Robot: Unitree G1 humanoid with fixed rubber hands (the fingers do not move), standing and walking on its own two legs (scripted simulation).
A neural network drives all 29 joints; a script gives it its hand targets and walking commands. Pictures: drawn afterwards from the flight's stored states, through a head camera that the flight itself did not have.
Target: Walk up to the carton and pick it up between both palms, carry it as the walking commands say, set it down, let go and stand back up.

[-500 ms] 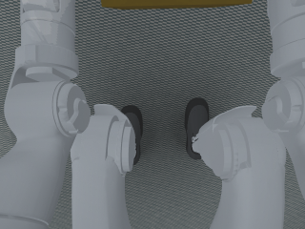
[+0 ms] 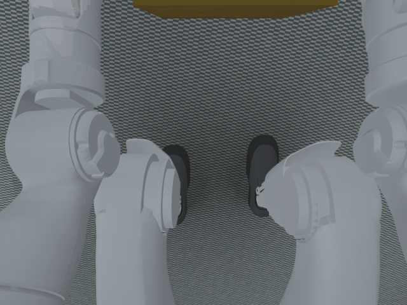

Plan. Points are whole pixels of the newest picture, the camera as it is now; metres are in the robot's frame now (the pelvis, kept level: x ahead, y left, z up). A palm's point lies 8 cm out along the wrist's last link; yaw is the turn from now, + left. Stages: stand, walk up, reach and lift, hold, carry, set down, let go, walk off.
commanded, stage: set down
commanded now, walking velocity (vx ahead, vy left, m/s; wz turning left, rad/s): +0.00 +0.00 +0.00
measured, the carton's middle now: out of the picture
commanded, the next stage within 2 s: none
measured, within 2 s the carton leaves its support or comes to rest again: rests again in 0.02 s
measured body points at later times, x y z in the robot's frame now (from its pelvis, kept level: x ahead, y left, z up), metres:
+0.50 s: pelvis +0.00 +0.00 +0.00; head +0.38 +0.02 +0.21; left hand +0.56 +0.17 -0.20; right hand +0.57 -0.18 -0.19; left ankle +0.09 +0.10 -0.32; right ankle +0.12 -0.11 -0.32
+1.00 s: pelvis +0.00 +0.00 +0.00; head +0.37 +0.01 +0.23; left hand +0.57 +0.19 -0.16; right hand +0.57 -0.20 -0.15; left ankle +0.09 +0.10 -0.32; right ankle +0.12 -0.11 -0.32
